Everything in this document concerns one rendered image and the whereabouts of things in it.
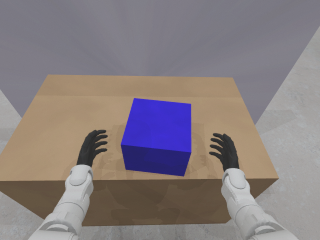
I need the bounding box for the carton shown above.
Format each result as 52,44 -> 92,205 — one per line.
121,98 -> 192,177

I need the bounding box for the right robot forearm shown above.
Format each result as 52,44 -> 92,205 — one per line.
221,168 -> 298,240

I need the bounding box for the left robot forearm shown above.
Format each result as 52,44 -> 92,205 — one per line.
28,164 -> 94,240

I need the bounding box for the pedestal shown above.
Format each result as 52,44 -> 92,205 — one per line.
0,74 -> 279,227

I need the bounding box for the left robot upper arm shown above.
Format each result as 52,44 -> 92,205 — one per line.
30,230 -> 80,240

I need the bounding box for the right robot upper arm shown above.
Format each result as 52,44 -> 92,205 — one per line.
248,229 -> 297,240

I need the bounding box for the left robot hand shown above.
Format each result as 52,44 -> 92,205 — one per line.
76,129 -> 108,168

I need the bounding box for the right robot hand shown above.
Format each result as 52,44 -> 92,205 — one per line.
209,133 -> 240,172

